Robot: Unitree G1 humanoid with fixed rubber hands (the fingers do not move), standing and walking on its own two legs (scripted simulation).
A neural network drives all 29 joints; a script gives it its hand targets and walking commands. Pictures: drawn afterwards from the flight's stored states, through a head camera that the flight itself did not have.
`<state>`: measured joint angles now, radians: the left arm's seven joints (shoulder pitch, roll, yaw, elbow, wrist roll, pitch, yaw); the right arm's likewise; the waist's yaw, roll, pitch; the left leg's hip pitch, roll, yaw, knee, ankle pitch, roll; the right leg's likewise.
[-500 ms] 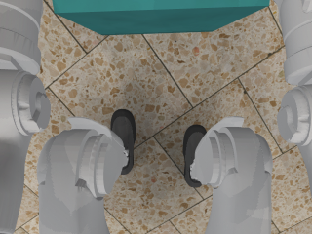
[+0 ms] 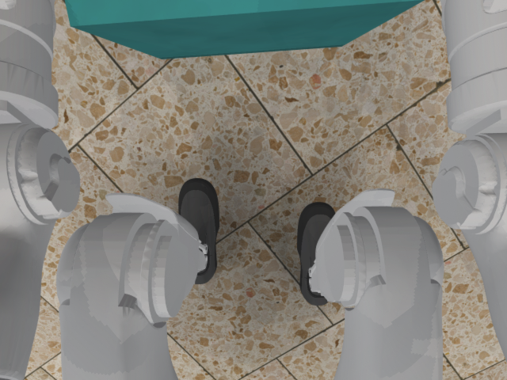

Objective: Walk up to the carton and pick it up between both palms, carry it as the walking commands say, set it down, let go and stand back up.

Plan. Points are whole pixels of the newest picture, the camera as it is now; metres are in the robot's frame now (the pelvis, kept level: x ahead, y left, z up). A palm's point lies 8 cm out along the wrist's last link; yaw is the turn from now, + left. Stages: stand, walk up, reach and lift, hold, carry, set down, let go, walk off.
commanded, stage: reach and lift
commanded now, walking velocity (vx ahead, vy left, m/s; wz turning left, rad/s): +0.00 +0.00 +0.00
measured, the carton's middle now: out of the picture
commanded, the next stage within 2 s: none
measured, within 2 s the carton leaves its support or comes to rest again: leaves its support in 0.50 s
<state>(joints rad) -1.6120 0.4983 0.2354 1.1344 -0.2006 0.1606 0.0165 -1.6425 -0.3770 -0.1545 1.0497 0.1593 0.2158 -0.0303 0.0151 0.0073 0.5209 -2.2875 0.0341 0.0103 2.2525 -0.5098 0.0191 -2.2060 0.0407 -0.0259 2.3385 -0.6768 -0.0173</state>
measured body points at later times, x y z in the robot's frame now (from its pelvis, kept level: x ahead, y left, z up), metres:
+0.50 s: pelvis +0.01 +0.01 +0.01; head +0.39 +0.02 +0.23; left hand +0.59 +0.23 -0.14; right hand +0.61 -0.15 -0.14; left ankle +0.13 +0.12 -0.31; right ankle +0.09 -0.11 -0.31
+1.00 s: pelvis -0.01 +0.00 +0.05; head +0.37 +0.01 +0.28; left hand +0.58 +0.23 -0.08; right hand +0.60 -0.15 -0.07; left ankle +0.13 +0.12 -0.31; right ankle +0.09 -0.11 -0.31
